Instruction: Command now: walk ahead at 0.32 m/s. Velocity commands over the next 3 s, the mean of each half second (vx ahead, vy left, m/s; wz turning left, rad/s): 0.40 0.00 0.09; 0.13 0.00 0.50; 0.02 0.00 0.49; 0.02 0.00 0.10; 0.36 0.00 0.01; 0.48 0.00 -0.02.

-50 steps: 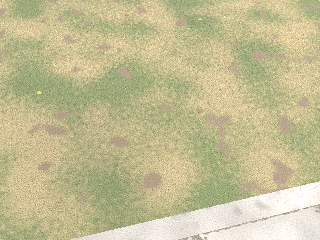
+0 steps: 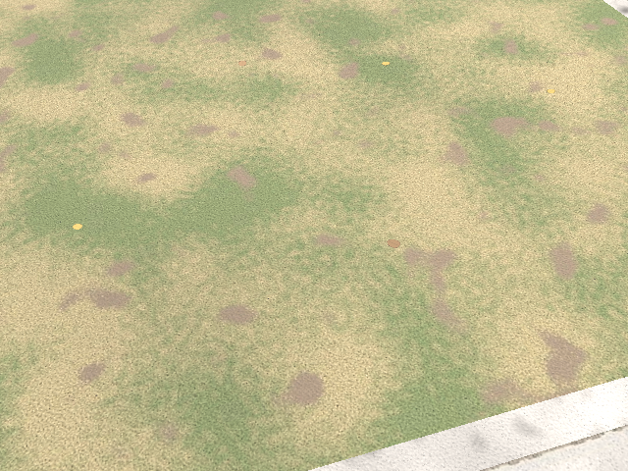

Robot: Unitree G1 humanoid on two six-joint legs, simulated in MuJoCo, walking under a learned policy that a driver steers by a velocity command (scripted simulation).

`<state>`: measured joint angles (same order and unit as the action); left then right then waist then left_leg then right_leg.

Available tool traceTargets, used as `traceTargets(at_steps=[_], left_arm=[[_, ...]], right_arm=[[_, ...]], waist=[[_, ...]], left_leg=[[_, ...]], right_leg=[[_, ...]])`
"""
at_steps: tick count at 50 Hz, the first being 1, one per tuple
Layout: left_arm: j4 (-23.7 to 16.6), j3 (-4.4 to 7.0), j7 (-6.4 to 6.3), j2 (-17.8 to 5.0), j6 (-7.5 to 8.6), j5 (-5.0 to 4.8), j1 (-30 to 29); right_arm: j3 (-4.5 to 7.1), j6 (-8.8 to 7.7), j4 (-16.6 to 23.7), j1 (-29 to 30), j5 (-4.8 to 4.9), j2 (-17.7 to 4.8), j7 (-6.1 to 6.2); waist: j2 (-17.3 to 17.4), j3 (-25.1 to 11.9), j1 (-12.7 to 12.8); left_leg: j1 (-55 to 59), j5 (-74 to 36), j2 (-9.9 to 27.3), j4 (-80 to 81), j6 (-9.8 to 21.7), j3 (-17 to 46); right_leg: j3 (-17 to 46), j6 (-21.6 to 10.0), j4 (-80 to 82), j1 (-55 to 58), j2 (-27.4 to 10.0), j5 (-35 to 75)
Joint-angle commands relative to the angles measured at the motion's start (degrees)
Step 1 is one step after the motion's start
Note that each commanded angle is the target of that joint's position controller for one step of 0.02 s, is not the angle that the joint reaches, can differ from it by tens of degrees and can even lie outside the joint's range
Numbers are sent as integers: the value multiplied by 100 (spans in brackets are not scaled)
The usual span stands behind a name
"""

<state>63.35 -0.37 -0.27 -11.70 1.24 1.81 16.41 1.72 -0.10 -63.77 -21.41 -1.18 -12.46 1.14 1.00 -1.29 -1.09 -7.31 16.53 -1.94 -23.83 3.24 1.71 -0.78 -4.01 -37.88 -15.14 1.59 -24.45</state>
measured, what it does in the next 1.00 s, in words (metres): walks ahead, turning left: left foot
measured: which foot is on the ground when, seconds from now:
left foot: down 0.00-0.06, up 0.08-0.48, down 0.50-1.00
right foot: down 0.00-0.48, up 0.50-1.00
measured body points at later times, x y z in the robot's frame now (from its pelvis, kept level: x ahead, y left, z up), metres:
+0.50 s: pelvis +0.23 -0.01 -0.03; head +0.27 -0.01 +0.42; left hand +0.10 +0.20 -0.17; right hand +0.42 -0.23 -0.15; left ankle +0.35 +0.04 -0.74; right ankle +0.02 -0.10 -0.73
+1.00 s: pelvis +0.36 -0.02 +0.00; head +0.38 +0.01 +0.45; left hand +0.43 +0.28 -0.12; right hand +0.47 -0.28 -0.12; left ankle +0.35 +0.04 -0.74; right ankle +0.46 -0.15 -0.69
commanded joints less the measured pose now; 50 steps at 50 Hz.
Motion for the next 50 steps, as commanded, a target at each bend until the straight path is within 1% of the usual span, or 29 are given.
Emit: traceTargets(at_steps=[1, 2, 3, 4, 5, 6, 7, 8, 10, 13, 16, 19, 21, 22, 23, 24, 25, 26, 27, 28, 29, 30, 31, 32, 34, 36, 41, 45, 50], left_arm=[[-219, 72, 49, -187, 219, -69, 266], [-17, 114, 17, -197, 229, -90, 767], [102, 189, -36, -439, 260, -43, 1281], [179, 334, -74, -1029, 286, -23, 2010], [301, 395, -68, -1175, 228, -37, 2095], [93, 339, -47, -893, 243, -30, 1520], [-64, 303, -19, -738, 304, -50, 1143], [-157, 276, -18, -643, 360, -69, 945], [-119, 210, -38, -452, 448, -81, 1061], [42, 161, -54, -380, 489, -97, 1516], [30, 127, -81, -387, 483, -71, 1529], [66, 115, -125, -436, 501, -49, 1581], [72, 117, -162, -494, 530, -48, 1479], [56, 137, -196, -555, 533, -53, 1411], [19, 165, -229, -642, 515, -56, 1299], [-43, 202, -249, -765, 489, -115, 1088], [-169, 191, -240, -731, 502, -169, 950], [-374, 139, -216, -210, 503, -128, 1348], [-434, 210, -201, -393, 430, -233, 1657], [-588, 234, -189, -577, 416, -125, 1133], [-760, 261, -168, -628, 428, -62, 614], [-840, 308, -154, -666, 396, -11, 413], [-915, 320, -135, -613, 289, 41, 386], [-960, 313, -134, -496, 164, 53, 419], [-1065, 298, -160, -328, 2, 29, 420], [-1222, 320, -170, -372, -82, 23, 193], [-1669, 396, -168, -628, -264, -8, -755], [-1914, 408, -190, -714, -308, -40, -1238], [-2104, 362, -220, -749, -234, -120, -1419]], right_arm=[[197, -106, 291, 366, 68, -820, -22], [194, -118, 369, 489, 53, -741, -33], [137, -173, 505, 652, 24, -521, -49], [3, -246, 725, 757, 63, -28, -111], [99, -262, 823, 886, -108, -465, -142], [117, -293, 826, 978, -141, -523, -199], [86, -343, 761, 903, -98, -376, -254], [88, -377, 716, 832, -79, -341, -292], [120, -343, 701, 852, -117, -389, -339], [105, -261, 911, 1294, -91, -285, -333], [16, -230, 1256, 2092, -37, -136, -332], [-62, -217, 1469, 2520, 16, -56, -328], [-22, -233, 1430, 2225, 10, -194, -275], [20, -274, 1291, 1765, 2, -290, -235], [87, -340, 1042, 1000, 2, -411, -202], [152, -408, 796, 223, -34, -501, -175], [244, -450, 665, -343, -153, -764, -137], [368, -437, 732, -358, -203, -1362, -140], [432, -360, 785, -332, 68, -1471, -186], [408, -305, 1007, 399, 160, -1242, -159], [324, -282, 1105, 785, 148, -907, -136], [272, -274, 1099, 855, 108, -687, -113], [243, -264, 1087, 801, 117, -581, -70], [220, -269, 1052, 716, 97, -539, -62], [268, -307, 1087, 628, 50, -739, -83], [316, -276, 1178, 577, 27, -912, -86], [378, -71, 1345, 231, 70, -993, -17], [440, 33, 1452, 18, 46, -1062, 45], [504, 90, 1600, -31, -13, -1166, 55]], waist=[[512, 941, 415], [322, 917, 591], [-294, 821, 775], [-1678, 441, 958], [-1316, 809, 828], [-637, 1189, 520], [-436, 1208, 338], [-387, 1110, 206], [-435, 870, 152], [-540, 747, 192], [-598, 908, 288], [-699, 1001, 341], [-685, 831, 131], [-688, 568, -64], [-692, 180, -357], [-701, -175, -718], [-526, -534, -941], [819, -1091, -447], [705, -2024, -353], [113, -1229, -186], [-105, -462, -121], [-387, -101, 44], [-404, 16, 161], [-347, 35, 244], [-247, -85, 339], [-84, -214, 329], [294, -248, 6], [400, -70, -161], [497, -52, -208]], left_leg=[[-1392, 1934, 1208, 1176, 756, 1354], [-1914, 1867, 926, 700, 646, 1053], [-2585, 1612, 574, -288, 470, 595], [-3361, 1394, -118, -2202, 197, -375], [-3777, 1519, -4, -3218, 251, -257], [-3881, 959, 324, -3681, 296, -31], [-3764, 461, 472, -3745, 269, 22], [-3587, 83, 575, -3679, 205, -13], [-3443, -283, 584, -3630, 65, -222], [-3601, -482, 495, -3477, -67, -512], [-3411, -788, 352, -2542, -96, -767], [-2678, -1073, 143, -1498, 99, -1009], [-2033, -1081, -87, -1216, 345, -1104], [-1556, -1052, -279, -1168, 440, -1156], [-906, -1146, -432, -997, 532, -1098], [-78, -1675, -388, -470, 634, -986], [1010, -2254, 200, -341, 833, -350], [2307, -5827, 1960, -1027, 1512, 1729], [2768, -5787, 2464, -329, 2423, 3366], [1900, -4902, 2246, 43, 2284, 2814], [1024, -4698, 1954, 306, 2038, 2282], [421, -4789, 1685, 481, 1822, 1907], [-39, -4782, 1459, 599, 1682, 1570], [-340, -4867, 1320, 638, 1549, 1357], [-595, -5273, 1139, 564, 1429, 1130], [-649, -5170, 1014, 520, 1275, 1086], [-285, -3322, 874, 577, 706, 1608], [146, -2265, 937, 595, 715, 2196], [403, -2805, 944, 283, 919, 2594]], right_leg=[[-310, -93, 963, 581, 26, 505], [-322, -93, 1385, 1416, 205, 640], [560, -166, 1919, 2168, -354, 150], [2975, -549, 3055, 2708, -1818, -1615], [3824, -916, 3235, 2196, -2305, -2061], [3439, -921, 3164, 1787, -2141, -1777], [2903, -814, 3193, 1583, -1878, -1063], [2406, -706, 3243, 1566, -1644, -279], [1657, -604, 3169, 1736, -1348, 1263], [1042, -605, 2920, 1916, -1198, 3257], [560, -558, 2972, 1656, -1056, 3930], [164, -461, 3050, 1485, -1104, 4514], [-116, -333, 2521, 1674, -1202, 6183], [-239, -233, 1877, 1775, -1202, 7103], [-282, -145, 954, 1826, -1176, 7455], [-381, -61, -159, 1612, -1104, 7037], [-485, 26, -1577, 695, -854, 5274], [-612, 202, -3830, -850, 80, -612], [245, 267, -5010, -1581, 344, -772], [404, 240, -4896, -1900, -63, -122], [348, 248, -4542, -1946, -214, 193], [377, 282, -4199, -1807, -337, 297], [405, 334, -3831, -1560, -422, 311], [385, 386, -3509, -1324, -428, 310], [299, 493, -3054, -1146, -357, 359], [246, 571, -2679, -1245, -332, 604], [341, 717, -2067, -1853, -349, 1108], [531, 754, -1667, -2240, -289, 966], [621, 636, -1052, -1933, -51, 457]])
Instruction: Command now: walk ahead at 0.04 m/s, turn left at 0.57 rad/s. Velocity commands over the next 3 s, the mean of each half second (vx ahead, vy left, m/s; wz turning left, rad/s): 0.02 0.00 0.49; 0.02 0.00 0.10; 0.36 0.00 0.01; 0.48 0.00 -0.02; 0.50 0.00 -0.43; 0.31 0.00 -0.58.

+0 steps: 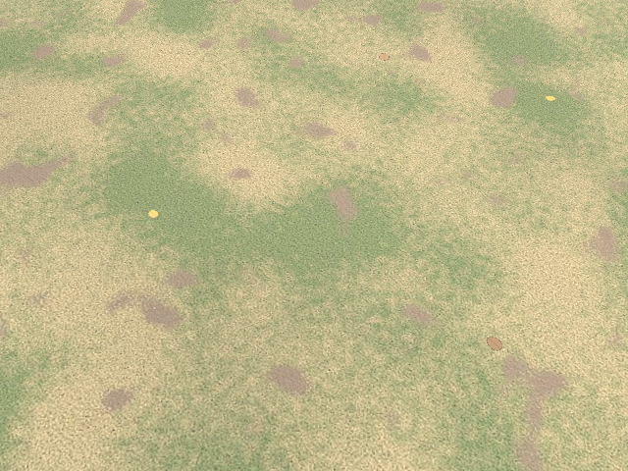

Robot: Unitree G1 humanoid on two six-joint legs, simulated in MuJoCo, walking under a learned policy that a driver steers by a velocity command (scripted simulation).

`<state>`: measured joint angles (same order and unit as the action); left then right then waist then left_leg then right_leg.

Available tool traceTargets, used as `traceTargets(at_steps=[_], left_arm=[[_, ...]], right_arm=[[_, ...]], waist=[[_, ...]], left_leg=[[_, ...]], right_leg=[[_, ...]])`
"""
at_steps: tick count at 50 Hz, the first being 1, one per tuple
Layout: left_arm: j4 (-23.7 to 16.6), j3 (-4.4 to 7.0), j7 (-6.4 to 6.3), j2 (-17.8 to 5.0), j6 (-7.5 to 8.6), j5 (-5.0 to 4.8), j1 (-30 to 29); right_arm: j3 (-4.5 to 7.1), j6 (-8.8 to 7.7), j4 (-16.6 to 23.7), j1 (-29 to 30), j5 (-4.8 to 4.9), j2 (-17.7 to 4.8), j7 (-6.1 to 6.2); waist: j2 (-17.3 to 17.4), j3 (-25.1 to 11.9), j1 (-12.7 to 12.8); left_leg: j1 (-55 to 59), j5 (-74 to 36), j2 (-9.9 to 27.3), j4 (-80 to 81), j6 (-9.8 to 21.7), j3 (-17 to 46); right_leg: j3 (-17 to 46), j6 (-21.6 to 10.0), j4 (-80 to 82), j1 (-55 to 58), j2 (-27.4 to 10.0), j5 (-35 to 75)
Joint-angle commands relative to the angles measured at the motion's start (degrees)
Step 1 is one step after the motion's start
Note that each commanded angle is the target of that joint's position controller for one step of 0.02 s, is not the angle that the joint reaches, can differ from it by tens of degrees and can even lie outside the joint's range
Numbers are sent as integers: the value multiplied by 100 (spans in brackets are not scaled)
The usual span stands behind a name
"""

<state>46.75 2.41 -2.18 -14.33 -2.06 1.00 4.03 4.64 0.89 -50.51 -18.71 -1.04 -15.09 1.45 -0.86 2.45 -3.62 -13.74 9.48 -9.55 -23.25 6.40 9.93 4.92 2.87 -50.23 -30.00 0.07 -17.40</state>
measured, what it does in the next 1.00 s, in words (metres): steps on the spot, turning left: right foot, then left foot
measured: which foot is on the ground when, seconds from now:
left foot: down 0.00-0.16, up 0.18-0.62, down 0.64-1.00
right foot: up 0.00-0.16, down 0.18-1.00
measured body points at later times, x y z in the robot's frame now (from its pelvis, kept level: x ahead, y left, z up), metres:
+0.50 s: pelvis +0.02 -0.06 +0.00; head +0.06 -0.08 +0.45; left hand +0.04 +0.23 -0.10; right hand +0.20 -0.30 -0.13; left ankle -0.05 +0.08 -0.68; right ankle +0.05 -0.14 -0.74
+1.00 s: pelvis +0.01 -0.04 +0.00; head +0.01 -0.03 +0.45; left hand -0.03 +0.22 -0.15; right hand +0.16 -0.26 -0.14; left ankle -0.03 +0.05 -0.74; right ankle +0.04 -0.16 -0.74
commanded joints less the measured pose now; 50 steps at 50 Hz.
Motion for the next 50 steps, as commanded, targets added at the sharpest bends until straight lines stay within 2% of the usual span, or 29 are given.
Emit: traceTargets(at_steps=[1, 4, 7, 8, 9, 10, 11, 12, 13, 15, 17, 21, 25, 28, 29, 31, 32, 33, 34, 35, 36, 38, 40, 41, 44, 45, 47, 48, 50], left_arm=[[-478, 73, -34, -504, 119, -64, -179], [-556, 48, -52, -575, 187, -131, -14], [-507, 39, -87, -616, 256, -148, 561], [-474, 75, -133, -744, 298, -85, 776], [-574, 130, -193, -1123, 297, -11, 597], [-741, 173, -162, -1488, 236, 16, 401], [-691, 169, -123, -1268, 196, -10, 641], [-743, 67, -94, -904, 193, -48, 481], [-807, 24, -72, -762, 182, -24, 262], [-831, 26, -83, -789, 184, 34, 345], [-745, 55, -39, -836, 209, 47, 666], [-578, 97, 3, -899, 275, 22, 1038], [-491, 101, 79, -933, 284, 43, 1025], [-379, 123, 141, -1022, 221, 68, 1105], [-340, 126, 151, -1032, 188, 52, 1093], [-245, 99, 153, -949, 141, 9, 1147], [-299, 32, 176, -690, 163, -1, 1337], [-378, -85, 156, -313, 163, -67, 1436], [-215, -46, 82, -518, 75, -32, 1292], [-200, -21, 79, -582, 33, -44, 1206], [-140, -19, 93, -568, 25, -41, 1156], [-4, -24, 123, -575, 51, 1, 1261], [177, -59, 125, -575, 119, 28, 1390], [262, -43, 131, -660, 131, -13, 1325], [498, -69, 145, -513, 144, -8, 1343], [560, -73, 131, -503, 156, -4, 1351], [688, -68, 130, -480, 175, 26, 1379], [676, -46, 141, -499, 171, 54, 1329], [568, -39, 194, -441, 158, 129, 1075]], right_arm=[[223, 3, 312, -269, -38, -930, 16], [248, 40, 427, -84, -42, -1006, -27], [262, 89, 580, 369, 45, -1029, -60], [231, 89, 665, 491, 100, -923, -53], [123, 79, 700, 47, 98, -451, -54], [182, 94, 743, -187, 64, -649, 2], [246, 117, 667, -120, -82, -1002, 5], [278, 142, 595, 1, -88, -1046, -36], [281, 189, 545, 10, -63, -986, -88], [238, 266, 550, 29, -26, -904, -224], [187, 295, 631, 248, 35, -824, -270], [88, 345, 710, 586, 32, -699, -247], [-57, 361, 698, 773, 55, -507, -212], [-134, 336, 669, 836, 98, -477, -162], [-157, 311, 614, 738, 99, -448, -145], [-206, 192, 483, 524, 32, -457, -92], [-186, 93, 495, 494, -87, -764, -43], [-165, 49, 556, 897, -34, -1071, -18], [-248, -3, 497, 945, -6, -740, -19], [-329, -52, 488, 1123, -19, -554, -25], [-367, -67, 440, 1241, -30, -498, -3], [-372, -100, 319, 1173, 34, -568, 52], [-372, -114, 201, 1010, 72, -572, 39], [-379, -110, 121, 835, 82, -522, 19], [-371, -104, -99, 831, 64, -516, 35], [-366, -115, -161, 805, 67, -518, 35], [-320, -108, -296, 647, 69, -603, 27], [-252, -70, -346, 553, 62, -748, 19], [-149, -8, -403, 319, 23, -927, -18]], waist=[[697, -446, 49], [755, -516, 121], [738, -486, 470], [542, -493, 544], [-655, -620, 192], [-1203, -596, 111], [-753, -606, 193], [-349, -399, 127], [-287, -230, 39], [-731, -338, 96], [-735, -422, 244], [-764, -429, 420], [-857, -453, 448], [-1029, -436, 503], [-987, -426, 427], [-617, -389, 240], [149, -629, 376], [1064, -364, 630], [985, -328, 404], [945, -148, 492], [944, -57, 527], [1001, -120, 589], [753, -249, 537], [562, -100, 410], [267, 194, 471], [194, 132, 471], [285, -57, 408], [482, 21, 367], [774, 539, 219]], left_leg=[[1048, -2335, 1704, 153, 646, 1846], [999, -2968, 1668, -27, 640, 2096], [534, -2303, 1305, -228, 216, 2145], [9, -1323, 1020, -511, -81, 1950], [-631, 1081, 392, -1591, -406, 987], [-1556, 2848, -298, -2585, -558, -33], [-1573, 2727, 184, -3632, -648, -242], [-1532, 2337, 342, -4004, -702, -214], [-1493, 1997, 406, -4213, -772, -259], [-1521, 1644, 372, -4583, -902, -425], [-1562, 1542, 311, -4571, -957, -435], [-1617, 1521, 353, -3746, -950, -348], [-796, 1706, 544, -2415, -837, -618], [-121, 1668, 566, -1425, -701, -955], [132, 1363, 584, -891, -637, -1021], [1141, -148, 806, 829, -475, -816], [1799, -336, 1714, 1092, -337, 238], [1141, -1917, 2662, 868, 183, 1025], [574, -1717, 2681, 764, 521, 876], [471, -1473, 2443, 790, 461, 711], [455, -1216, 2187, 773, 298, 489], [515, -1319, 1851, 642, 31, 192], [445, -746, 1670, 639, -151, 137], [271, -233, 1547, 823, -220, 141], [324, -49, 1463, 778, -243, 43], [384, -207, 1457, 728, -229, 18], [462, 1178, 1372, 851, -102, 91], [389, 2248, 1415, 944, 54, 276], [215, 3743, 1921, 1422, 449, 1017]], right_leg=[[54, -85, 317, -297, 155, -345], [66, -185, 909, 307, 284, -548], [-10, -268, 2567, 1544, 333, 93], [192, -330, 3333, 2281, -4, 679], [1382, -656, 3718, 2911, -1320, 1105], [2598, -1435, 3519, 2855, -2348, 2650], [2355, -1822, 3379, 2670, -2461, 3184], [1698, -1708, 3316, 2401, -2057, 3199], [1053, -1474, 3265, 2232, -1614, 3126], [437, -1304, 3117, 2334, -1198, 3725], [299, -1383, 3035, 2511, -1173, 4035], [396, -1523, 3021, 2938, -1329, 3837], [318, -1550, 3012, 2637, -1342, 3396], [354, -1551, 2892, 2361, -1319, 3361], [356, -1495, 2787, 2287, -1296, 3347], [263, -1043, 2522, 1733, -1157, 2723], [-6, -700, 2046, 1226, -861, 1626], [-539, -444, 2183, 1049, -177, -232], [-424, -417, 1861, 1658, -277, -873], [-399, -424, 1921, 1650, -193, -723], [-395, -415, 2134, 1705, -167, -411], [-410, -360, 2670, 2023, -183, 555], [-313, -274, 2982, 2430, -373, 1135], [-225, -258, 2930, 2357, -410, 1062], [-169, -260, 3092, 2153, -454, 1084], [-155, -274, 3129, 2177, -469, 1149], [-384, -336, 2862, 2146, -244, 268], [-589, -395, 2498, 1879, -45, -431], [-857, -494, 1773, 993, 144, -995]])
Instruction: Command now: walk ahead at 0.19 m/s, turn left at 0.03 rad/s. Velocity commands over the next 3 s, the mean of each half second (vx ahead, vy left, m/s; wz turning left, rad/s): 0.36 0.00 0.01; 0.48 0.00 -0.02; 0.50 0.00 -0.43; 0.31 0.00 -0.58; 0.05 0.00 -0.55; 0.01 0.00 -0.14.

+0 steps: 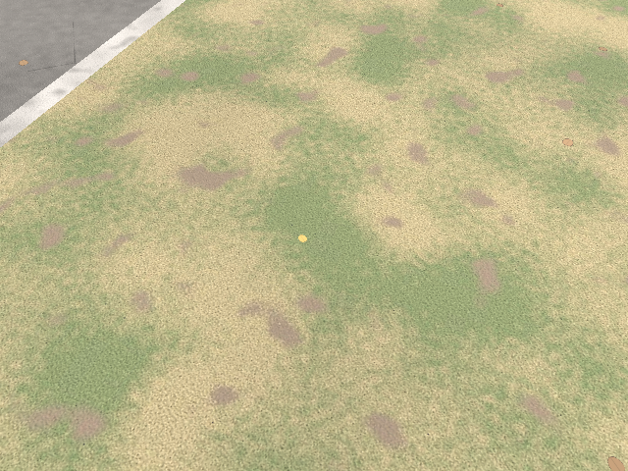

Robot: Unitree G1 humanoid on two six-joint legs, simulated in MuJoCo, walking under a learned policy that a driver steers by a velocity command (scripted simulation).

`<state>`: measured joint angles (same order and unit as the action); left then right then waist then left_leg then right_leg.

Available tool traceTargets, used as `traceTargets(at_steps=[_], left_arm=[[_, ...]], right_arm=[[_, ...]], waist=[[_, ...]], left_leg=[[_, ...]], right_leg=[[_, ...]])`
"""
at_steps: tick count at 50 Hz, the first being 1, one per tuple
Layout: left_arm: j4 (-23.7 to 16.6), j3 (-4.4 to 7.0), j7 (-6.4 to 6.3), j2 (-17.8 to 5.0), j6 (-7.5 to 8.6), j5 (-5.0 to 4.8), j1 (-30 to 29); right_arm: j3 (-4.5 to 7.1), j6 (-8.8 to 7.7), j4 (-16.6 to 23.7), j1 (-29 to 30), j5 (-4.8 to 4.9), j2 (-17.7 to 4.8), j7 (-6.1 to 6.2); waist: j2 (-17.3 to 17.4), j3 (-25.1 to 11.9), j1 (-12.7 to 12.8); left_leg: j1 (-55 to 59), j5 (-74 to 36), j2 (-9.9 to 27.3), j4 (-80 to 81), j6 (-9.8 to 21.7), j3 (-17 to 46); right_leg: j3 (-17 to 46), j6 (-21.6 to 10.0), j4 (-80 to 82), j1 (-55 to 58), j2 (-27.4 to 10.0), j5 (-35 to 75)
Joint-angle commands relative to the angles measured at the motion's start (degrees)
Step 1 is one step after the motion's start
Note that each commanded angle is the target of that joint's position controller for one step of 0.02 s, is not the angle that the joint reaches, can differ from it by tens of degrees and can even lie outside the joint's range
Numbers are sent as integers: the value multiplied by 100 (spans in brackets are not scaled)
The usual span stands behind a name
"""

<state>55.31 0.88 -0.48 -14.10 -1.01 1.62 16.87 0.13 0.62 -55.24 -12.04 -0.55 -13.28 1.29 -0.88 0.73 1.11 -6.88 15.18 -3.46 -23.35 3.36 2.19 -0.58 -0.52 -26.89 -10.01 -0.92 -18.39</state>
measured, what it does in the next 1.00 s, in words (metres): walks ahead: left foot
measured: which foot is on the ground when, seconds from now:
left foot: down 0.00-0.14, up 0.16-0.60, down 0.62-1.00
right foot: down 0.00-0.62, up 0.64-1.00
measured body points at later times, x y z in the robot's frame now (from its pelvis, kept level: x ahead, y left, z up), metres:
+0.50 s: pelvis +0.17 -0.04 -0.01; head +0.20 -0.05 +0.44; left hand +0.06 +0.18 -0.14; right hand +0.34 -0.26 -0.13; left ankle +0.31 +0.08 -0.70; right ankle +0.02 -0.11 -0.74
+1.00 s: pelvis +0.44 -0.01 +0.00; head +0.47 +0.00 +0.45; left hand +0.60 +0.22 -0.13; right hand +0.37 -0.24 -0.14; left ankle +0.37 +0.04 -0.74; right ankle +0.60 -0.16 -0.69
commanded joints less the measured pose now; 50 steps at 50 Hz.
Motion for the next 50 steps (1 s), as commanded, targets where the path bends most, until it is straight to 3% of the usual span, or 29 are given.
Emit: traceTargets(at_steps=[1, 4, 6, 7, 8, 9, 10, 11, 13, 17, 21, 25, 27, 28, 29, 30, 31, 32, 33, 34, 35, 37, 39, 41, 46, 50], left_arm=[[-342, 90, 45, -355, 76, 93, -286], [-384, 116, 102, -373, 242, 33, -180], [-116, 126, 105, -272, 360, -18, 528], [115, 172, 66, -359, 404, -15, 1056], [239, 268, 5, -765, 463, 42, 1662], [383, 399, 30, -1242, 455, -13, 2067], [315, 330, 35, -948, 432, -6, 1638], [146, 275, 55, -741, 462, -10, 1158], [53, 216, 57, -563, 560, -39, 838], [374, 124, 52, -337, 658, -88, 1426], [504, 60, 15, -277, 645, -65, 1616], [613, 56, -22, -380, 654, -50, 1645], [624, 71, -35, -458, 673, -59, 1446], [615, 89, -50, -523, 676, -63, 1326], [601, 112, -62, -589, 655, -53, 1210], [563, 128, -58, -629, 621, -78, 1059], [451, 85, -29, -486, 613, -102, 1089], [352, -37, 43, 287, 586, -216, 1797], [389, 132, 31, -344, 565, -121, 1483], [163, 178, 39, -426, 578, -91, 912], [91, 176, 61, -382, 615, -70, 586], [113, 174, 112, -179, 508, 29, 606], [127, 161, 176, 4, 395, 52, 644], [-3, 175, 212, -11, 321, 66, 284], [-459, 153, 254, -48, 306, -1, -1044], [-671, 69, 265, 70, 334, -66, -1725]], right_arm=[[333, 15, 46, -437, -35, -1123, -20], [361, -97, 73, -285, -57, -1009, -58], [377, -161, 163, 122, 27, -972, -89], [349, -196, 233, 282, 9, -820, -100], [230, -252, 417, 516, 3, -409, -129], [219, -297, 600, 649, -64, -398, -153], [292, -316, 527, 557, -174, -731, -172], [281, -350, 386, 302, -134, -640, -240], [269, -389, 236, 107, -127, -568, -331], [231, -300, 301, 418, -176, -419, -364], [142, -267, 692, 1388, -136, -270, -360], [70, -289, 935, 1859, -73, -197, -334], [118, -312, 922, 1582, -71, -321, -274], [171, -336, 810, 1175, -74, -426, -230], [249, -373, 580, 447, -59, -560, -184], [332, -419, 258, -495, -68, -666, -134], [452, -450, 60, -1339, -196, -1004, -67], [566, -448, 53, -1594, -334, -1501, -73], [567, -389, 48, -1282, -56, -1288, -150], [483, -400, 165, -543, 11, -975, -154], [396, -462, 211, -211, 3, -598, -184], [280, -572, 49, -214, -29, -238, -154], [258, -678, -115, -527, -25, -233, -138], [279, -724, -217, -778, -4, -391, -129], [236, -689, -328, -1321, 5, -410, -120], [204, -706, -456, -1729, -37, -386, -56]], waist=[[895, 878, -302], [790, 777, -110], [629, 595, 319], [301, 520, 527], [-777, 370, 759], [-1473, 533, 774], [-587, 833, 423], [-303, 890, 133], [-272, 723, -65], [-379, 502, 16], [-437, 717, 179], [-587, 804, 216], [-589, 647, -18], [-600, 403, -223], [-598, 12, -530], [-481, -459, -931], [-115, -989, -1177], [1173, -1638, -677], [565, -1546, -753], [461, -478, -436], [204, -22, -337], [223, 224, 27], [272, 193, 135], [311, 313, 145], [321, 530, -149], [405, 565, -383]], left_leg=[[-588, 3342, 1596, 1590, 947, 2160], [-549, 2501, 1764, 1597, 1073, 2168], [-1290, 2006, 1356, 1134, 830, 1469], [-1911, 1849, 999, 498, 639, 1067], [-2745, 1543, 355, -1041, 333, 261], [-3595, 1549, -103, -2329, 235, -374], [-3630, 1216, 256, -3094, 301, 14], [-3509, 720, 439, -3338, 321, 90], [-3315, 41, 657, -3439, 229, -43], [-3527, -479, 679, -3593, -4, -458], [-3552, -761, 568, -2678, -160, -794], [-2805, -999, 356, -1415, 27, -1009], [-2198, -914, 196, -1104, 260, -1024], [-1717, -787, 57, -1043, 369, -1014], [-1047, -703, -61, -912, 484, -945], [23, -942, -76, -499, 595, -913], [1345, -172, 820, -371, 808, 50], [2772, 325, 2645, 8, 1605, 3015], [2329, 1119, 2593, 853, 1747, 4014], [1402, 1338, 2412, 1053, 1533, 2985], [612, 732, 2155, 1283, 1378, 2341], [-279, -395, 1682, 1467, 1041, 1374], [-425, -1111, 1533, 1539, 988, 939], [-396, -1340, 1442, 1670, 968, 634], [73, -2179, 1222, 1759, 729, 120], [583, -2869, 1284, 1705, 538, -344]], right_leg=[[-300, -223, -863, -1177, 162, -801], [-125, -428, -994, -1147, -50, -682], [-339, -547, 75, 323, 136, -38], [-115, -551, 501, 1250, 135, -66], [1627, -744, 1487, 1923, -979, -1357], [3552, -1174, 2245, 2007, -2049, -2367], [3441, -1264, 2183, 1523, -2096, -2366], [2955, -1156, 2167, 1245, -1828, -1991], [2037, -934, 2239, 1239, -1398, -688], [943, -859, 1918, 1525, -1034, 2178], [537, -896, 1906, 1295, -868, 3261], [355, -917, 1898, 1238, -953, 3947], [249, -858, 1527, 1385, -1064, 5107], [191, -795, 1050, 1488, -1092, 5908], [152, -732, 250, 1570, -1084, 6366], [27, -647, -832, 1288, -948, 6056], [-88, -599, -2333, 244, -708, 4291], [-228, -394, -4625, -1762, 333, -622], [468, -500, -5279, -2364, 424, -905], [449, -552, -5134, -2671, 34, -306], [402, -566, -4803, -2497, -156, 70], [396, -483, -4259, -1860, -394, 265], [285, -384, -3967, -1705, -423, 305], [143, -287, -3639, -2051, -506, 556], [-181, -97, -2313, -2770, -521, 1563], [-379, -220, -1325, -2631, -251, 1993]])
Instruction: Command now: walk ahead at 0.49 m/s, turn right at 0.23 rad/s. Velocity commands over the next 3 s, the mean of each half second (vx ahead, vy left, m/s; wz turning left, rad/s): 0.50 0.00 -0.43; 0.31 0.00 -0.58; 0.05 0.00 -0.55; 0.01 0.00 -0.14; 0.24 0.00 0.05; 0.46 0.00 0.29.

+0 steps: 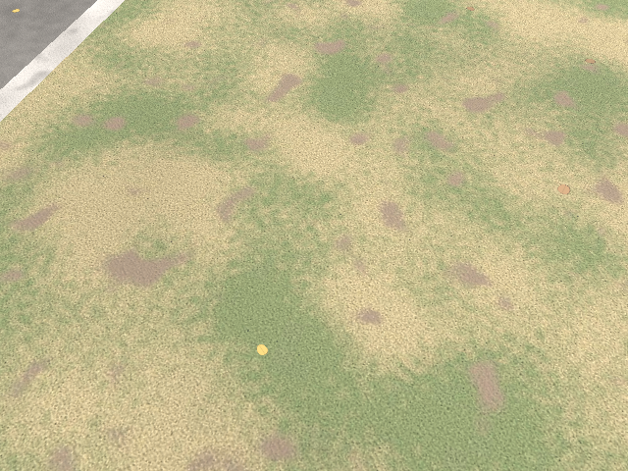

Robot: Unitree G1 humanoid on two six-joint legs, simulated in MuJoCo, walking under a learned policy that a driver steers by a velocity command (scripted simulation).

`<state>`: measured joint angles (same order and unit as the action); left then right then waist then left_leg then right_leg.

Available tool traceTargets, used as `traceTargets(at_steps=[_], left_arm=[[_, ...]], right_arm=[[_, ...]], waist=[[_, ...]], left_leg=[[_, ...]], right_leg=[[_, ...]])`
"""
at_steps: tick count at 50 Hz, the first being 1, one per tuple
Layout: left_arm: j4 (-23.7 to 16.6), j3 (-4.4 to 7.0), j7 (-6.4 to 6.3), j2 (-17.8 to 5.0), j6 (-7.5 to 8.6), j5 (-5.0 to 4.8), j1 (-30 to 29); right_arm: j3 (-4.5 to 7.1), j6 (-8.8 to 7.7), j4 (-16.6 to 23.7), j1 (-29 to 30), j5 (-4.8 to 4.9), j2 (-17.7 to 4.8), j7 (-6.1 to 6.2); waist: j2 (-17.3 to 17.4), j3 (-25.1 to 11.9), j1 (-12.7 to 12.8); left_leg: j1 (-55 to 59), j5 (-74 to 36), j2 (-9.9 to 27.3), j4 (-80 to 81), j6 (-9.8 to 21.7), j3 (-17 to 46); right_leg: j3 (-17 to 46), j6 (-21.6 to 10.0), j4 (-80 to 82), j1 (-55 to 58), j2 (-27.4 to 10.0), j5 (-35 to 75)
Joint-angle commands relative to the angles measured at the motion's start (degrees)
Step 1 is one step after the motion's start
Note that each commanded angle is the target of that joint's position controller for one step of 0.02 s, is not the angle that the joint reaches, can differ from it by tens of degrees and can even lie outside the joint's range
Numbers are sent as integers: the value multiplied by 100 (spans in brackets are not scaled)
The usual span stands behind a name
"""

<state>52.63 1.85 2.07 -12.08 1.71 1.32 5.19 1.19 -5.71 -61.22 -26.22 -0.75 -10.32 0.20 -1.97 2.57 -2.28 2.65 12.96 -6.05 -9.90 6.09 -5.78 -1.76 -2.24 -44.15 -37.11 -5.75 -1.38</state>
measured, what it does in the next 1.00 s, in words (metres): walks ahead, turning right: right foot, then left foot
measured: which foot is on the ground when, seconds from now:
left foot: down 0.00-0.20, up 0.22-0.70, down 0.72-1.00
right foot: up 0.00-0.16, down 0.18-0.70, up 0.72-1.00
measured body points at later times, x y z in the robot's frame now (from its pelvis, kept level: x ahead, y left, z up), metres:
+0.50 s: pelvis +0.28 -0.05 +0.00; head +0.31 -0.07 +0.45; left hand +0.33 +0.22 -0.13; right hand +0.39 -0.33 -0.12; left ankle +0.46 +0.10 -0.67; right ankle +0.23 -0.09 -0.74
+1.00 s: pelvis +0.49 -0.06 +0.00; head +0.54 -0.06 +0.45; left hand +0.75 +0.11 -0.13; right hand +0.42 -0.33 -0.11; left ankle +0.58 +0.01 -0.74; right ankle +0.46 -0.18 -0.67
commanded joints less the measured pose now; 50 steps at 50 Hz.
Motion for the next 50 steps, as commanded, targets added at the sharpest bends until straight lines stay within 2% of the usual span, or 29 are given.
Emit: traceTargets(at_steps=[1, 3, 5, 7, 8, 9, 10, 11, 12, 13, 14, 15, 17, 20, 25, 30, 32, 33, 34, 35, 36, 37, 38, 39, 40, 41, 42, 45, 50], left_arm=[[-454, -34, 8, -142, 67, -34, -681], [-541, -32, 5, -168, 93, -20, -835], [-530, 3, -14, -222, 126, 7, -659], [-330, 99, -67, -376, 158, 33, 83], [-103, 180, -88, -496, 189, 46, 797], [122, 305, -117, -750, 213, 134, 1615], [118, 530, -186, -1454, 177, 218, 2234], [119, 532, -129, -1433, 90, 31, 1965], [88, 507, -117, -1323, 65, -97, 1509], [27, 439, -121, -1006, 67, -93, 1183], [-4, 379, -138, -781, 85, -81, 989], [5, 325, -174, -631, 117, -109, 906], [20, 316, -190, -689, 223, -126, 1046], [41, 377, -199, -961, 267, -138, 1375], [35, 381, -204, -966, 195, -123, 2037], [-44, 400, -278, -1063, 153, -34, 2360], [-137, 430, -332, -1153, 147, -16, 2162], [-205, 449, -340, -1211, 146, -13, 1959], [-249, 461, -316, -1247, 175, -40, 1853], [-328, 453, -268, -1200, 228, -142, 1695], [-611, 336, -275, -736, 265, -269, 1804], [-645, 343, -372, -617, 177, -374, 2757], [-409, 404, -424, -992, 50, -106, 2845], [-480, 404, -393, -970, -29, -74, 2425], [-535, 417, -322, -1011, -106, 5, 1944], [-625, 427, -221, -941, -189, 21, 1721], [-629, 411, -146, -849, -274, 45, 1739], [-769, 385, -69, -704, -389, 12, 1694], [-1181, 285, 43, -627, -503, 39, 950]], right_arm=[[91, -67, 105, -399, -37, -670, 76], [83, -48, 50, -484, -72, -658, 124], [95, -40, 55, -366, -82, -738, 179], [142, 1, 89, -214, -102, -910, 227], [171, 42, 133, -139, -95, -1000, 224], [180, 49, 259, 37, -53, -1046, 210], [110, 5, 608, -92, 122, -675, 114], [173, -45, 764, 110, 46, -799, 56], [198, -89, 970, 642, -23, -870, 24], [194, -149, 1059, 853, 0, -875, 1], [208, -129, 1060, 877, -20, -824, 6], [203, -29, 1103, 841, -111, -768, 10], [184, 177, 1162, 795, -212, -626, -27], [183, 297, 1464, 1388, -214, -635, -66], [149, 321, 1952, 2575, -157, -689, -114], [77, 241, 2348, 3337, -90, -762, -145], [95, 177, 2361, 3089, -72, -883, -121], [128, 131, 2244, 2640, -66, -983, -78], [185, 69, 2052, 2009, -68, -1130, -16], [241, -42, 1906, 1218, -125, -1312, 55], [324, -74, 1882, 385, -259, -1777, 146], [374, 48, 1984, 567, -226, -1990, 86], [324, 170, 2062, 749, -72, -1546, 53], [249, 194, 2150, 1205, -30, -1192, 92], [113, 214, 2202, 1502, -22, -784, 103], [89, 219, 2169, 1600, -38, -764, 136], [103, 210, 2097, 1507, -53, -839, 132], [172, 132, 2031, 1401, -46, -1012, 117], [226, 248, 2020, 1390, -60, -1106, 131]], waist=[[519, 405, -82], [518, 423, -91], [589, 281, 72], [726, -164, 415], [744, -532, 697], [652, -906, 1111], [-446, -1616, 1136], [-520, -1872, 879], [-61, -1011, 696], [223, -466, 538], [451, -104, 307], [431, 6, 115], [262, -96, 7], [87, -12, 105], [-144, -16, 579], [-235, 4, 816], [-289, 10, 605], [-315, -121, 386], [-259, -435, 143], [-68, -885, -271], [739, -1849, -414], [1708, -2538, 141], [843, -2271, 253], [848, -1751, 267], [501, -1079, 272], [806, -707, 317], [903, -514, 366], [884, -688, 506], [985, -587, 429]], left_leg=[[-157, -2814, 1612, 315, 255, 371], [270, -3311, 1745, 106, 242, 204], [544, -4693, 1837, -417, 172, -7], [707, -6172, 1898, -1614, 118, -167], [554, -6058, 1879, -2590, 89, -229], [-368, -4989, 1800, -3896, -6, -346], [-2521, -2028, 1049, -6321, -297, -544], [-3824, 1571, 200, -7437, -343, 421], [-4386, 1042, 674, -7304, -261, 913], [-4309, 595, 890, -6867, -271, 865], [-4037, 460, 1045, -6398, -316, 849], [-3708, 431, 1138, -6057, -422, 849], [-3402, 407, 1161, -5630, -606, 759], [-3672, -117, 1175, -4893, -821, 585], [-4158, -1070, 1023, -3628, -901, 560], [-4156, -1032, 755, -2711, -780, 610], [-3532, -856, 642, -2213, -652, 703], [-2800, -694, 475, -1941, -554, 670], [-1937, -874, 330, -1654, -451, 605], [-646, -1672, 750, -1362, -279, 849], [911, -3405, 2409, -1793, -11, 2099], [1560, -5362, 3693, -1843, 674, 3809], [1088, -5570, 3449, -2015, 828, 3600], [383, -4347, 3255, -1637, 880, 3140], [-401, -3680, 2702, -1247, 633, 2331], [-884, -3407, 2412, -1001, 506, 1823], [-1250, -3731, 2249, -873, 461, 1446], [-1344, -4176, 2243, -806, 541, 923], [-1457, -3086, 2255, -649, 540, 315]], right_leg=[[-287, -107, 549, 50, 290, 260], [-360, -251, 824, 60, 400, 62], [-537, -457, 1021, 478, 633, -364], [-726, -720, 1116, 1280, 1005, -931], [-708, -870, 1417, 2040, 1140, -914], [-171, -1131, 1699, 3304, 820, -816], [2335, -1984, 1717, 5155, -842, -888], [4446, -2424, 2561, 5547, -1495, -459], [3619, -2205, 2731, 4895, -1250, -759], [3035, -1963, 2950, 4108, -1090, -548], [2580, -1719, 3089, 3451, -815, -86], [2198, -1551, 3160, 2970, -535, 310], [1846, -1482, 3199, 2647, -278, 834], [1659, -1392, 3312, 2521, -50, 1020], [1812, -1054, 3139, 3204, 73, 1238], [2167, -1055, 2732, 3914, -90, 1673], [2246, -863, 2398, 3858, -99, 2124], [2155, -669, 1998, 3651, 35, 2784], [2089, -487, 1316, 3536, 262, 3332], [1913, -302, 219, 2953, 596, 2806], [1381, -152, -1454, 1969, 994, -72], [902, -108, -2722, 956, 1615, -3810], [882, -65, -3295, 749, 1154, -3471], [698, 21, -3386, 463, 1023, -2973], [634, 95, -3018, 509, 756, -2637], [584, 172, -2776, 587, 675, -2472], [531, 215, -2719, 787, 667, -2336], [448, 254, -2521, 846, 745, -1990], [217, 294, -1328, 839, 474, -1344]])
